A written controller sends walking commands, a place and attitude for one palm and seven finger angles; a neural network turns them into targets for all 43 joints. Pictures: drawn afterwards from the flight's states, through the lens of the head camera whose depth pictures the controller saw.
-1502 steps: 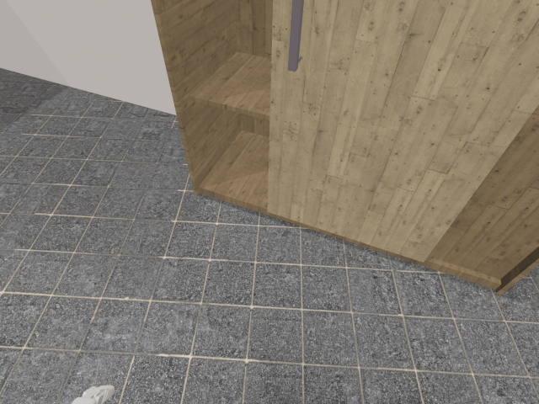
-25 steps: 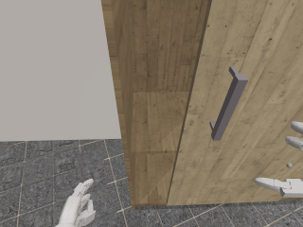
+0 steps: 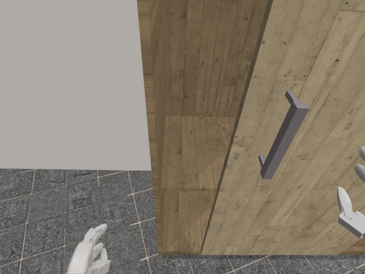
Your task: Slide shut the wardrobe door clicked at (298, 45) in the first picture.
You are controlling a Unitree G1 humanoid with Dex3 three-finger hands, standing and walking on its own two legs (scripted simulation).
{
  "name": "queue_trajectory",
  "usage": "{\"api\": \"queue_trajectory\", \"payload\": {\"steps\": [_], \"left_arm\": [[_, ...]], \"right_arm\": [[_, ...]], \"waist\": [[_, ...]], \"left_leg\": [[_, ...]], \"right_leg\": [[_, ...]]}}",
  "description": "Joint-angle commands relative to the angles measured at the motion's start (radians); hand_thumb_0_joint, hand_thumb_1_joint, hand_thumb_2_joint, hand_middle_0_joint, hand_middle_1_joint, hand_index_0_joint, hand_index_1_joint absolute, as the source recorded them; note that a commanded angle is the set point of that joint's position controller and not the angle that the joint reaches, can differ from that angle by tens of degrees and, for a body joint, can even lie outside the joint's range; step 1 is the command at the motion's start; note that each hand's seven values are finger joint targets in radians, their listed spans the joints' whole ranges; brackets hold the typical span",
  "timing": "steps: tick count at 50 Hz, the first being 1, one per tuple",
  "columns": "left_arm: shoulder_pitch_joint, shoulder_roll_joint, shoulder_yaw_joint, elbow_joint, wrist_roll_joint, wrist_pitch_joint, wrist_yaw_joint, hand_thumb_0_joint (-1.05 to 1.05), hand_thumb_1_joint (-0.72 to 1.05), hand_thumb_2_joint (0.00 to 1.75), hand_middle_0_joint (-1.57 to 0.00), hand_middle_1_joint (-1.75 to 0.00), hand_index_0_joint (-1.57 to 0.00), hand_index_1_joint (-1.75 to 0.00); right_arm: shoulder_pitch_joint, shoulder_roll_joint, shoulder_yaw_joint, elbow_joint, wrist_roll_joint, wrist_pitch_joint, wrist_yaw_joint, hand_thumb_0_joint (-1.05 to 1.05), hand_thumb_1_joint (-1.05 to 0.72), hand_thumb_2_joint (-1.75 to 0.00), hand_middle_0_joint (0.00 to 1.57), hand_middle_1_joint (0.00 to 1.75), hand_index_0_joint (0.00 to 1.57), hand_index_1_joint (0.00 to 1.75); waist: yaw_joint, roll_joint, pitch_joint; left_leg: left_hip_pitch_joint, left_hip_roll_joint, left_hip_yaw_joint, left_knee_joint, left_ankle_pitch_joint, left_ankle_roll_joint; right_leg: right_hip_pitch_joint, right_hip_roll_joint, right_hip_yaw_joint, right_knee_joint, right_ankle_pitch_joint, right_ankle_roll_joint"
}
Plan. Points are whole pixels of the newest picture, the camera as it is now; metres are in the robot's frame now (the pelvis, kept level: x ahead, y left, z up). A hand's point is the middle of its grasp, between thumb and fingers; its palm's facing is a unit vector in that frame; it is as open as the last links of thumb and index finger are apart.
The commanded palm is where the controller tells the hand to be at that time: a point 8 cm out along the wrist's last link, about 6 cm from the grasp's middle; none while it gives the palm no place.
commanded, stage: draw the hand back to the body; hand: right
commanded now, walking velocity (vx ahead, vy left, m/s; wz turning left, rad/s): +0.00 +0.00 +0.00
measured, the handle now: (277, 138) +0.38 -0.22 +0.14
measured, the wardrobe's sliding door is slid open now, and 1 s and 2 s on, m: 0.19 0.19 0.19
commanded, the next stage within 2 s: step back with the hand held close in 0.36 s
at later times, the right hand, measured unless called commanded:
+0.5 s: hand (349, 216) +0.17 -0.26 +0.16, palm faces +0.45 +0.81 -0.38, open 7.5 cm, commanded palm +0.13 -0.29 +0.18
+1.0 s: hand out of the picture +0.15 -0.30 +0.16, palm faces +0.42 +0.77 -0.48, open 7.5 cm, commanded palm +0.09 -0.33 +0.18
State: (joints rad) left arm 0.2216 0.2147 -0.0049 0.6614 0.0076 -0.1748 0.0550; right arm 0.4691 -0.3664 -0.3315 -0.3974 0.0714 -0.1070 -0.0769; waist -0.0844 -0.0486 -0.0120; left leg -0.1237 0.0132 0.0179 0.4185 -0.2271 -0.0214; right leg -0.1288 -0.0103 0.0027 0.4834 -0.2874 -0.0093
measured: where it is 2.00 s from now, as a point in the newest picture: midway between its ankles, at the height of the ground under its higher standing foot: outside the picture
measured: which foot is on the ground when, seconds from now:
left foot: down 0.00-1.00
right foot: down 0.00-1.00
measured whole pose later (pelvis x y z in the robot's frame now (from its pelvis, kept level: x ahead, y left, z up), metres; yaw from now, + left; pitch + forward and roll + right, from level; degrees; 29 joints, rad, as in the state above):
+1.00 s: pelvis -0.06 -0.03 -0.01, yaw +2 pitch -1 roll +1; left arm 0.22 0.20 0.00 0.57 0.00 -0.10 0.07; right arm 0.49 -0.42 -0.45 -0.47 0.01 -0.25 -0.11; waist -0.04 0.03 0.04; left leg -0.32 0.05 -0.04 0.51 -0.17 -0.06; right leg -0.32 0.03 -0.05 0.57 -0.24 -0.06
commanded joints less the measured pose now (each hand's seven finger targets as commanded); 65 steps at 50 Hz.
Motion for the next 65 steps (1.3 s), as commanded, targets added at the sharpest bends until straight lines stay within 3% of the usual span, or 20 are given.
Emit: {"api": "queue_trajectory", "payload": {"steps": [1,3,5,19,23,24,25,27,30,34,36,38,47,51,53,56,58,61,63,65], "left_arm": [[-0.136,0.107,0.035,-0.163,-0.004,-0.053,0.011,0.0,0.9,0.9,-0.2,-0.3,-0.2,-0.3],[-0.135,0.107,0.034,-0.162,-0.003,-0.051,0.013,0.0,0.9,0.9,-0.2,-0.3,-0.2,-0.3],[-0.139,0.104,0.033,-0.161,-0.003,-0.049,0.014,0.0,0.9,0.9,-0.2,-0.3,-0.2,-0.3],[-0.15,0.1,0.03,-0.165,0.001,-0.049,0.016,0.0,0.9,0.9,-0.2,-0.3,-0.2,-0.3],[-0.148,0.103,0.032,-0.167,-0.001,-0.052,0.014,0.0,0.9,0.9,-0.2,-0.3,-0.2,-0.3],[-0.15,0.109,0.031,-0.158,-0.001,-0.05,0.018,0.0,0.9,0.9,-0.2,-0.3,-0.2,-0.3],[-0.128,0.106,0.014,-0.183,-0.018,-0.033,0.019,0.0,0.9,0.9,-0.2,-0.3,-0.2,-0.3],[-0.118,0.09,0.014,-0.144,-0.007,-0.008,0.017,0.0,0.9,0.9,-0.2,-0.3,-0.2,-0.3],[-0.128,0.108,0.029,-0.171,0.001,0.012,0.018,0.0,0.9,0.9,-0.2,-0.3,-0.2,-0.3],[-0.131,0.113,0.039,-0.208,0.0,0.038,0.024,0.0,0.9,0.9,-0.2,-0.3,-0.2,-0.3],[-0.133,0.111,0.044,-0.221,-0.002,0.052,0.025,0.0,0.9,0.9,-0.2,-0.3,-0.2,-0.3],[-0.136,0.115,0.049,-0.234,-0.001,0.057,0.028,0.0,0.9,0.9,-0.2,-0.3,-0.2,-0.3],[-0.096,0.137,0.062,-0.241,-0.011,0.021,0.023,0.0,0.9,0.9,-0.2,-0.3,-0.2,-0.3],[-0.075,0.136,0.061,-0.229,-0.011,0.003,0.018,0.0,0.9,0.9,-0.2,-0.3,-0.2,-0.3],[-0.069,0.139,0.066,-0.219,-0.005,0.001,0.02,0.0,0.9,0.9,-0.2,-0.3,-0.2,-0.3],[-0.075,0.138,0.057,-0.212,-0.003,-0.009,0.015,0.0,0.9,0.9,-0.2,-0.3,-0.2,-0.3],[-0.081,0.15,0.061,-0.22,-0.001,-0.016,0.018,0.0,0.9,0.9,-0.2,-0.3,-0.2,-0.3],[-0.074,0.143,0.062,-0.223,-0.005,-0.021,0.013,0.0,0.9,0.9,-0.2,-0.3,-0.2,-0.3],[-0.066,0.144,0.069,-0.225,-0.003,-0.023,0.009,0.0,0.9,0.9,-0.2,-0.3,-0.2,-0.3],[-0.056,0.135,0.065,-0.213,0.0,-0.022,0.003,0.0,0.9,0.9,-0.2,-0.3,-0.2,-0.3]], "right_arm": [[-0.106,-0.185,-0.125,-0.213,0.006,-0.071,-0.023,0.0,-0.9,-0.9,0.2,0.3,0.2,0.3],[-0.128,-0.196,-0.127,-0.229,0.002,-0.07,-0.023,0.0,-0.9,-0.9,0.2,0.3,0.2,0.3],[-0.11,-0.176,-0.12,-0.197,0.007,-0.069,-0.022,0.0,-0.9,-0.9,0.2,0.3,0.2,0.3],[-0.139,-0.183,-0.116,-0.223,0.001,-0.066,-0.023,0.0,-0.9,-0.9,0.2,0.3,0.2,0.3],[-0.12,-0.185,-0.12,-0.212,0.001,-0.069,-0.021,0.0,-0.9,-0.9,0.2,0.3,0.2,0.3],[-0.217,-0.203,-0.128,-0.201,0.001,-0.071,-0.026,0.0,-0.9,-0.9,0.2,0.3,0.2,0.3],[-0.378,-0.344,-0.272,-0.257,-0.012,-0.122,-0.047,0.0,-0.9,-0.9,0.2,0.3,0.2,0.3],[-0.198,-0.21,-0.171,-0.117,-0.026,-0.13,-0.034,0.0,-0.9,-0.9,0.2,0.3,0.2,0.3],[-0.1,-0.176,-0.14,-0.152,-0.033,-0.144,-0.032,0.0,-0.9,-0.9,0.2,0.3,0.2,0.3],[-0.017,-0.209,-0.184,-0.218,-0.034,-0.153,-0.044,0.0,-0.9,-0.9,0.2,0.3,0.2,0.3],[0.014,-0.232,-0.217,-0.247,-0.032,-0.159,-0.048,0.0,-0.9,-0.9,0.2,0.3,0.2,0.3],[0.02,-0.26,-0.248,-0.272,-0.033,-0.168,-0.051,0.0,-0.9,-0.9,0.2,0.3,0.2,0.3],[-0.026,-0.199,-0.224,-0.274,-0.058,-0.204,-0.054,0.0,-0.9,-0.9,0.2,0.3,0.2,0.3],[-0.084,-0.187,-0.198,-0.259,-0.068,-0.216,-0.057,0.0,-0.9,-0.9,0.2,0.3,0.2,0.3],[-0.1,-0.22,-0.22,-0.279,-0.074,-0.226,-0.063,0.0,-0.9,-0.9,0.2,0.3,0.2,0.3],[-0.128,-0.202,-0.201,-0.296,-0.078,-0.238,-0.072,0.0,-0.9,-0.9,0.2,0.3,0.2,0.3],[-0.129,-0.225,-0.231,-0.331,-0.087,-0.252,-0.078,0.0,-0.9,-0.9,0.2,0.3,0.2,0.3],[-0.076,-0.209,-0.246,-0.301,-0.092,-0.257,-0.076,0.0,-0.9,-0.9,0.2,0.3,0.2,0.3],[-0.061,-0.234,-0.274,-0.32,-0.092,-0.266,-0.073,0.0,-0.9,-0.9,0.2,0.3,0.2,0.3],[-0.065,-0.213,-0.253,-0.311,-0.087,-0.272,-0.067,0.0,-0.9,-0.9,0.2,0.3,0.2,0.3]], "waist": [[0.004,-0.008,-0.038],[0.004,-0.044,-0.044],[0.006,-0.003,-0.027],[0.005,-0.038,-0.023],[0.0,-0.005,-0.015],[0.014,-0.009,-0.016],[0.037,0.021,0.082],[0.051,0.116,0.04],[0.042,0.029,-0.068],[0.034,0.03,-0.173],[0.034,0.047,-0.189],[0.029,0.006,-0.184],[0.047,-0.084,-0.075],[0.064,0.029,-0.023],[0.065,0.082,-0.029],[0.072,-0.001,-0.02],[0.064,-0.103,-0.046],[0.059,-0.116,-0.061],[0.059,-0.087,-0.077],[0.073,0.002,-0.024]], "left_leg": [[0.005,-0.005,0.015,-0.059,0.131,0.041],[0.007,-0.006,0.012,-0.066,0.134,0.042],[0.0,-0.005,0.016,-0.067,0.115,0.04],[0.009,0.0,0.008,-0.082,0.096,0.042],[0.008,-0.005,0.011,-0.087,0.085,0.042],[0.0,-0.002,0.007,-0.089,0.074,0.042],[-0.121,0.042,-0.131,-0.171,0.101,0.038],[-0.164,0.079,-0.153,-0.19,0.103,0.044],[-0.101,0.085,-0.119,-0.121,0.245,0.039],[-0.007,0.061,-0.065,-0.029,0.382,0.018],[0.001,0.052,-0.057,0.0,0.418,0.013],[0.025,0.043,-0.05,0.028,0.414,0.01],[0.089,0.0,-0.044,0.181,0.218,0.001],[-0.021,0.033,-0.103,0.098,0.118,0.02],[-0.081,0.05,-0.136,0.035,0.035,0.034],[-0.137,0.044,-0.127,0.04,-0.074,0.039],[-0.039,-0.001,-0.079,0.135,-0.002,0.02],[0.072,-0.032,-0.066,0.243,0.049,0.008],[0.081,-0.029,-0.091,0.224,0.092,0.014],[-0.009,0.013,-0.167,0.139,0.069,0.039]], "right_leg": [[-0.025,-0.017,0.014,-0.09,0.201,0.001],[-0.015,-0.011,0.011,-0.088,0.204,0.001],[-0.023,-0.015,0.013,-0.093,0.184,0.001],[-0.017,-0.012,0.01,-0.098,0.169,-0.002],[-0.022,-0.013,0.014,-0.101,0.161,-0.002],[-0.019,-0.012,0.014,-0.103,0.147,-0.003],[-0.088,-0.018,0.004,-0.078,0.014,-0.025],[-0.049,-0.004,0.009,-0.029,0.01,-0.034],[-0.038,-0.02,0.005,-0.055,0.118,-0.032],[-0.056,-0.046,0.022,-0.084,0.279,-0.032],[-0.065,-0.055,0.029,-0.083,0.329,-0.034],[-0.111,-0.06,0.038,-0.095,0.327,-0.037],[-0.424,-0.12,0.107,-0.186,-0.149,-0.086],[-0.437,-0.077,0.097,-0.114,-0.296,-0.081],[-0.4,-0.057,0.088,-0.07,-0.312,-0.076],[-0.387,-0.064,0.11,-0.087,-0.342,-0.076],[-0.455,-0.107,0.162,-0.165,-0.366,-0.095],[-0.557,-0.155,0.201,-0.198,-0.436,-0.12],[-0.559,-0.131,0.184,-0.153,-0.397,-0.115],[-0.551,-0.084,0.147,-0.072,-0.4,-0.099]]}}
